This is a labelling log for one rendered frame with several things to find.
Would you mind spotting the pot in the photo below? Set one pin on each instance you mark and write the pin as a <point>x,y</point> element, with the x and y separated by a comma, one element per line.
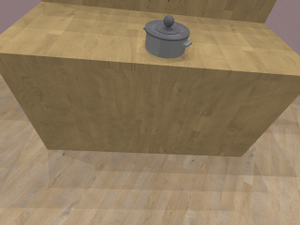
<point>166,49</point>

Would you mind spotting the table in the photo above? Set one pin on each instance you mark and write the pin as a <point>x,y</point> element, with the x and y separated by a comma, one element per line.
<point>82,75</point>

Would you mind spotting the lid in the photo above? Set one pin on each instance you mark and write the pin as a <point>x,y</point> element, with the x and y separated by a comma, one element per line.
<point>176,32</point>

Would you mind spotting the knob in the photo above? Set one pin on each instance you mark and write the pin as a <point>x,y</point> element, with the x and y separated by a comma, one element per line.
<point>168,21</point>

